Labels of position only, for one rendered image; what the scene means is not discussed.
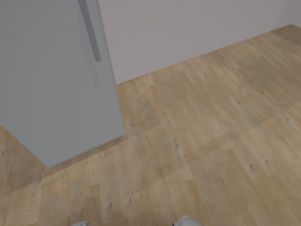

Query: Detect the fridge door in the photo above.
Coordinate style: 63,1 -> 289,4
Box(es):
0,0 -> 125,168

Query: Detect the handle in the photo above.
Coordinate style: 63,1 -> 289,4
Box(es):
78,0 -> 102,62

